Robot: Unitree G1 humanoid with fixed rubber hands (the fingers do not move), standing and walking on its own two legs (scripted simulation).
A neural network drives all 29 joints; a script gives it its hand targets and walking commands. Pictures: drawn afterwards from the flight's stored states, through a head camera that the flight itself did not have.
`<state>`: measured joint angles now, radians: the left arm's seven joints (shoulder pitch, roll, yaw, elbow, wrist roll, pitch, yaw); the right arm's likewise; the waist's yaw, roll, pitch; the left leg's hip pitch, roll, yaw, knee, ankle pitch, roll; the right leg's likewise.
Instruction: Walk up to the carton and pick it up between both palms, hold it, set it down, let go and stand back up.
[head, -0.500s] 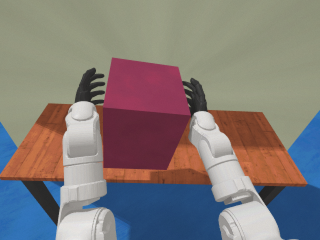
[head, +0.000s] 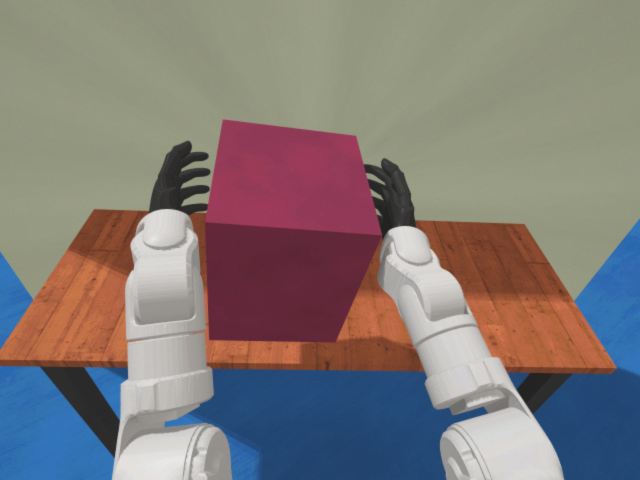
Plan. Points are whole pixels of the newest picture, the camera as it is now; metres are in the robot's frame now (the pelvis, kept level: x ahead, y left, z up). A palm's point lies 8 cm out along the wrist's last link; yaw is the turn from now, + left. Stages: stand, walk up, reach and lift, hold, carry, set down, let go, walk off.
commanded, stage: hold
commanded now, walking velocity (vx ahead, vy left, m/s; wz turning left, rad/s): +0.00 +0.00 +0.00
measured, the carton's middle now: (282, 237) +0.38 +0.02 +0.13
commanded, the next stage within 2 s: none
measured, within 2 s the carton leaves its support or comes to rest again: neither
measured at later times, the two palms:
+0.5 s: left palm (169, 212) +0.35 +0.14 +0.20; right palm (395, 226) +0.35 -0.12 +0.18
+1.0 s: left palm (170, 214) +0.36 +0.14 +0.20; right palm (393, 226) +0.35 -0.12 +0.17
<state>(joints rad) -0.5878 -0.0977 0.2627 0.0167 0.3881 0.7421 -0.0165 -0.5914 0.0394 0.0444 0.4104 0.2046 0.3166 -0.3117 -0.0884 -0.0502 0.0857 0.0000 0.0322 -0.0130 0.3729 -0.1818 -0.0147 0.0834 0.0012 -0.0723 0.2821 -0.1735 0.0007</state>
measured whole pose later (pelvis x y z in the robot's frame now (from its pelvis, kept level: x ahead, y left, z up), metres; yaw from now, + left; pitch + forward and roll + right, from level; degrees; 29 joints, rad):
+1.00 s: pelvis +0.00 +0.00 +0.00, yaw +0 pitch -10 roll -1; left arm -0.61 -0.09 0.27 0.05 0.39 0.74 -0.02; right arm -0.61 0.05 0.03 0.45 0.19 0.31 -0.30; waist -0.08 -0.06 0.08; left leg -0.01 0.03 -0.01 0.36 -0.17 -0.02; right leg 0.06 0.00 -0.07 0.29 -0.17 0.00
